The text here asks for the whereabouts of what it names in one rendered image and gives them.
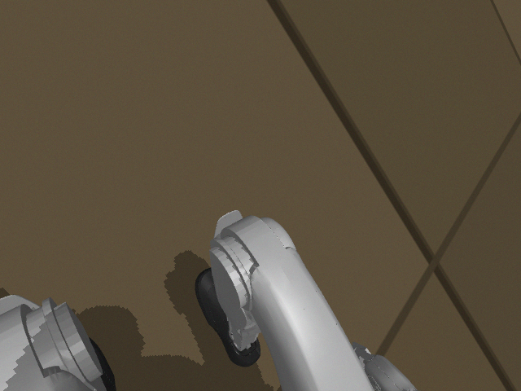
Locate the right robot foot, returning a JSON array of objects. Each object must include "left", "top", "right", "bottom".
[{"left": 195, "top": 268, "right": 261, "bottom": 367}]

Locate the right robot hand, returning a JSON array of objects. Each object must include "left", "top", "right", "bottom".
[{"left": 352, "top": 342, "right": 418, "bottom": 391}]

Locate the left robot foot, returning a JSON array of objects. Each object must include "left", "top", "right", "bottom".
[{"left": 89, "top": 338, "right": 116, "bottom": 391}]

